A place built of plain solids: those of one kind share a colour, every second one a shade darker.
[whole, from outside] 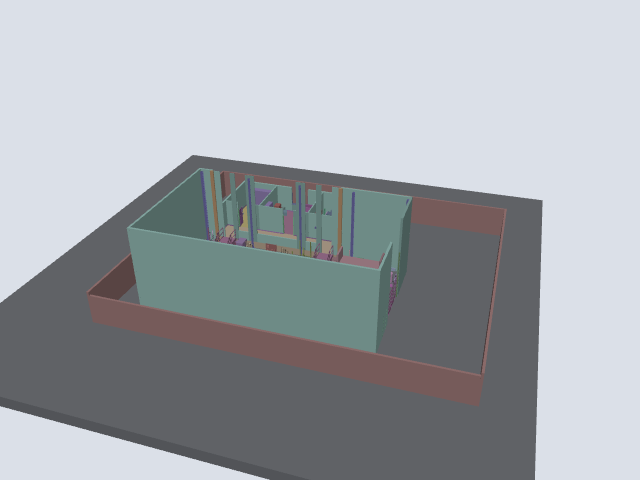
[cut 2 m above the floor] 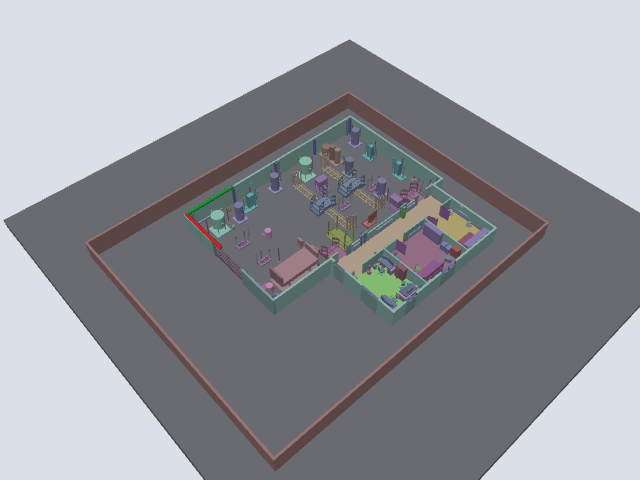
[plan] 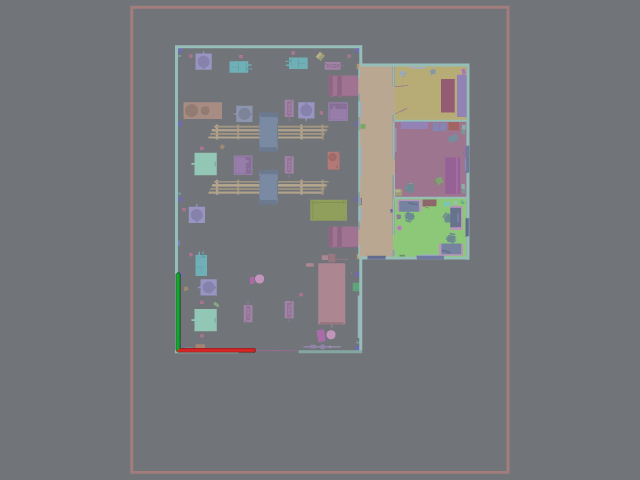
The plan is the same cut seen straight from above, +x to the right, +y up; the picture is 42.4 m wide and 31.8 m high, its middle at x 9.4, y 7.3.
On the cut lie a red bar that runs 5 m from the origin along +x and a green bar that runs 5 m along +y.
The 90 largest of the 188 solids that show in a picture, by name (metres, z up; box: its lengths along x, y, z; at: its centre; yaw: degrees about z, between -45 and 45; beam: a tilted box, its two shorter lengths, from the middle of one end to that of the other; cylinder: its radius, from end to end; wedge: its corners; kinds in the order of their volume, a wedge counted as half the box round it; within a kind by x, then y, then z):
{
 "wall_1": {"box": [0.2, 20.4, 7.75], "at": [-0.1, 10.0, 3.83]},
 "wall_2": {"box": [4.21, 0.2, 7.75], "at": [1.9, -0.1, 3.83]},
 "wall_3": {"box": [12.4, 0.2, 7.75], "at": [6.0, 20.1, 3.83]},
 "wall_4": {"box": [4.21, 0.2, 7.75], "at": [10.1, -0.1, 3.83]},
 "wall_5": {"box": [0.06, 0.87, 7.75], "at": [11.97, 6.57, 3.83]},
 "wall_6": {"box": [0.06, 0.51, 7.75], "at": [11.97, 8.25, 3.83]},
 "wall_7": {"box": [0.06, 0.91, 7.75], "at": [11.97, 10.0, 3.83]},
 "wall_8": {"box": [0.06, 4.11, 1.68], "at": [11.97, 12.5, 0.79]},
 "wall_9": {"box": [0.06, 0.91, 7.75], "at": [11.97, 15.0, 3.83]},
 "wall_10": {"box": [0.06, 0.51, 7.75], "at": [11.97, 16.75, 3.83]},
 "wall_11": {"box": [0.06, 0.87, 7.75], "at": [11.97, 18.43, 3.83]},
 "wall_12": {"box": [0.06, 4.11, 0.97], "at": [12.03, 12.5, 1.15]},
 "wall_13": {"box": [0.2, 6.4, 7.75], "at": [12.1, 3.0, 3.83]},
 "wall_14": {"box": [0.2, 1.4, 7.75], "at": [12.1, 19.5, 3.83]},
 "wall_15": {"box": [0.56, 0.2, 3.53], "at": [12.28, 6.1, 1.72]},
 "wall_16": {"box": [1.21, 0.2, 1.73], "at": [13.15, 6.1, 0.81]},
 "wall_17": {"box": [2.3, 0.2, 3.53], "at": [13.15, 18.9, 1.72]},
 "wall_18": {"box": [0.56, 0.2, 3.53], "at": [14.03, 6.1, 1.72]},
 "wall_19": {"box": [0.06, 2.51, 3.53], "at": [14.27, 8.9, 1.72]},
 "wall_20": {"box": [0.06, 1.56, 3.53], "at": [14.27, 10.82, 1.72]},
 "wall_21": {"box": [0.06, 2.56, 3.53], "at": [14.27, 13.98, 1.72]},
 "wall_22": {"box": [0.06, 1.3, 3.53], "at": [14.27, 18.15, 1.72]},
 "wall_23": {"box": [0.06, 2.45, 3.53], "at": [14.33, 8.88, 1.72]},
 "wall_24": {"box": [0.06, 1.5, 3.53], "at": [14.33, 10.85, 1.72]},
 "wall_25": {"box": [0.06, 2.5, 3.53], "at": [14.33, 13.95, 1.72]},
 "wall_26": {"box": [0.06, 1.3, 3.53], "at": [14.33, 18.15, 1.72]},
 "wall_27": {"box": [1.51, 0.2, 3.53], "at": [15.05, 6.1, 1.72]},
 "wall_28": {"box": [1.81, 0.2, 1.83], "at": [16.7, 6.1, 0.86]},
 "wall_29": {"box": [4.8, 0.06, 3.53], "at": [16.7, 10.07, 1.72]},
 "wall_30": {"box": [4.8, 0.06, 3.53], "at": [16.7, 10.13, 1.72]},
 "wall_31": {"box": [4.8, 0.06, 3.53], "at": [16.7, 15.17, 1.72]},
 "wall_32": {"box": [4.8, 0.06, 3.53], "at": [16.7, 15.23, 1.72]},
 "wall_33": {"box": [5.0, 0.2, 3.53], "at": [16.8, 18.9, 1.72]},
 "wall_34": {"box": [1.71, 0.2, 3.53], "at": [18.45, 6.1, 1.72]},
 "wall_35": {"box": [0.2, 1.56, 3.53], "at": [19.2, 6.78, 1.72]},
 "wall_36": {"box": [0.2, 1.21, 1.73], "at": [19.2, 8.15, 0.81]},
 "wall_37": {"box": [0.2, 1.36, 3.53], "at": [19.2, 9.43, 1.72]},
 "wall_38": {"box": [0.2, 1.66, 3.53], "at": [19.2, 10.93, 1.72]},
 "wall_39": {"box": [0.2, 1.81, 1.63], "at": [19.2, 12.65, 0.77]},
 "wall_40": {"box": [0.2, 1.66, 3.53], "at": [19.2, 14.38, 1.72]},
 "wall_41": {"box": [0.2, 3.8, 3.53], "at": [19.2, 17.1, 1.72]},
 "yard_bound_1": {"box": [0.2, 31.01, 2.72], "at": [-3.07, 7.31, 1.31]},
 "yard_bound_2": {"box": [25.12, 0.2, 3.05], "at": [9.39, -8.09, 1.48]},
 "yard_bound_3": {"box": [25.12, 0.2, 3.05], "at": [9.39, 22.72, 1.48]},
 "yard_bound_4": {"box": [0.2, 31.01, 3.05], "at": [21.86, 7.31, 1.47]},
 "raised_floor_corridor_1": {"box": [2.43, 12.73, 0.73], "at": [13.15, 12.5, 0.32]},
 "raised_floor_control_1": {"box": [4.93, 5.23, 0.73], "at": [16.7, 12.65, 0.32]},
 "raised_floor_office_1": {"box": [4.93, 4.03, 0.73], "at": [16.7, 8.15, 0.32]},
 "raised_floor_switch_1": {"box": [4.93, 3.73, 0.73], "at": [16.7, 17.0, 0.32]},
 "buffer_vessel_1": {"box": [1.48, 1.48, 0.17], "at": [1.82, 1.99, 0.04]},
 "buffer_vessel_2": {"cylinder": 0.6, "from": [1.82, 1.99, 0.73], "to": [1.82, 1.99, 2.84]},
 "buffer_vessel_3": {"box": [1.48, 1.48, 0.17], "at": [1.82, 12.34, 0.04]},
 "buffer_vessel_4": {"cylinder": 0.6, "from": [1.82, 12.34, 0.73], "to": [1.82, 12.34, 2.84]},
 "shell_boiler_1": {"box": [1.56, 0.17, 1.56], "at": [10.18, 1.78, 1.6]},
 "shell_boiler_2": {"box": [1.79, 4.04, 0.2], "at": [10.18, 3.73, 0.05]},
 "shell_boiler_3": {"box": [1.8, 3.8, 0.46], "at": [10.18, 3.73, 1.11]},
 "shell_boiler_4": {"box": [1.56, 0.17, 1.56], "at": [10.18, 5.68, 1.6]},
 "row_1": {"box": [1.8, 0.45, 2.1], "at": [15.65, 14.89, 1.83]},
 "row_2": {"box": [0.6, 2.8, 2.1], "at": [18.78, 16.85, 1.83]},
 "air_vessel_1": {"cylinder": 0.4, "from": [1.24, 8.96, 0.35], "to": [1.24, 8.96, 1.89]},
 "air_vessel_2": {"cylinder": 0.4, "from": [1.69, 19.11, 0.35], "to": [1.69, 19.11, 1.89]},
 "air_vessel_3": {"cylinder": 0.4, "from": [2.02, 4.16, 0.35], "to": [2.02, 4.16, 1.89]},
 "air_vessel_4": {"cylinder": 0.4, "from": [8.49, 15.89, 0.35], "to": [8.49, 15.89, 1.89]},
 "door_landing_1": {"box": [0.32, 1.4, 0.56], "at": [10.7, 7.5, 0.23]},
 "door_landing_2": {"box": [0.32, 1.4, 0.56], "at": [10.7, 17.5, 0.23]},
 "door_landing_3": {"box": [1.1, 1.4, 0.73], "at": [11.39, 7.5, 0.32]},
 "door_landing_4": {"box": [1.1, 1.4, 0.73], "at": [11.39, 17.5, 0.32]},
 "stile_1": {"box": [1.25, 1.1, 0.56], "at": [6.0, 10.8, 0.23]},
 "stile_2": {"box": [1.25, 1.4, 0.59], "at": [6.0, 14.45, 0.24]},
 "condensate_set_1": {"box": [0.7, 1.06, 0.7], "at": [4.13, 12.25, 1.05]},
 "condensate_set_2": {"box": [1.24, 1.3, 0.15], "at": [4.31, 12.25, 0.03]},
 "condensate_set_3": {"box": [1.06, 0.7, 0.7], "at": [10.61, 15.63, 1.05]},
 "condensate_set_4": {"box": [1.3, 1.24, 0.15], "at": [10.61, 15.81, 0.03]},
 "softener_pair_1": {"box": [2.56, 1.12, 0.15], "at": [1.63, 15.87, 0.03]},
 "softener_pair_2": {"cylinder": 0.3, "from": [1.79, 15.87, 0.1], "to": [1.79, 15.87, 1.75]},
 "softener_pair_3": {"cylinder": 0.3, "from": [2.49, 15.87, 0.1], "to": [2.49, 15.87, 1.75]},
 "control_desk_1": {"box": [0.5, 2.4, 0.79], "at": [18.44, 11.56, 1.02]},
 "pier_1": {"box": [0.17, 0.34, 7.75], "at": [11.91, 6.2, 3.83]},
 "pier_2": {"box": [0.17, 0.34, 7.75], "at": [11.91, 18.8, 3.83]},
 "plate_exchanger_1": {"box": [0.42, 0.6, 1.36], "at": [1.53, 5.83, 0.97]},
 "plate_exchanger_2": {"box": [0.45, 0.42, 1.36], "at": [4.26, 18.77, 0.97]},
 "plate_exchanger_3": {"box": [0.45, 0.42, 1.36], "at": [7.74, 19.01, 0.97]},
 "cupboard_steel_1": {"box": [0.92, 0.45, 1.88], "at": [16.65, 9.76, 1.57]},
 "blowdown_vessel_1": {"cylinder": 0.4, "from": [4.39, 15.65, 0.35], "to": [4.39, 15.65, 1.89]},
 "tool_cabinet_1": {"box": [0.68, 0.55, 0.88], "at": [18.27, 14.85, 1.24]},
 "tool_cabinet_2": {"box": [0.7, 0.53, 0.92], "at": [18.27, 14.86, 1.24]},
 "feed_tank_1": {"box": [2.44, 1.4, 0.15], "at": [9.97, 9.27, 0.03]},
 "drum_1": {"cylinder": 0.3, "from": [5.4, 4.72, 0.0], "to": [5.4, 4.72, 0.88]},
 "drum_2": {"cylinder": 0.3, "from": [10.12, 1.02, 0.0], "to": [10.12, 1.02, 0.88]},
 "wash_basin_1": {"box": [0.42, 0.56, 0.87], "at": [11.79, 4.19, 0.39]}
}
